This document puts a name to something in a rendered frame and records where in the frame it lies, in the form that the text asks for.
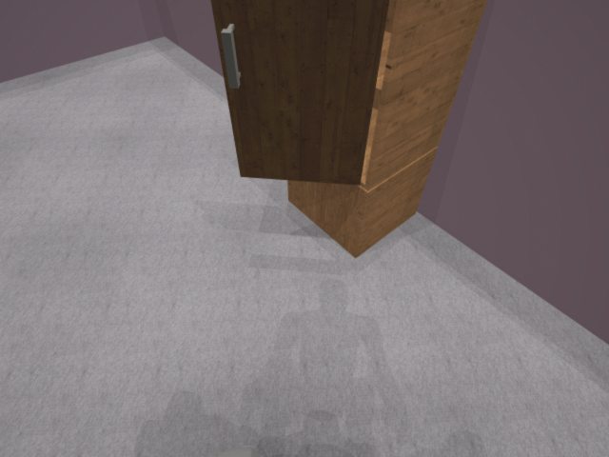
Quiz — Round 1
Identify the cupboard door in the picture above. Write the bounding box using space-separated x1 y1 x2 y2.
211 0 389 185

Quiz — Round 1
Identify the handle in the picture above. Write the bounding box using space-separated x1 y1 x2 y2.
221 24 241 89

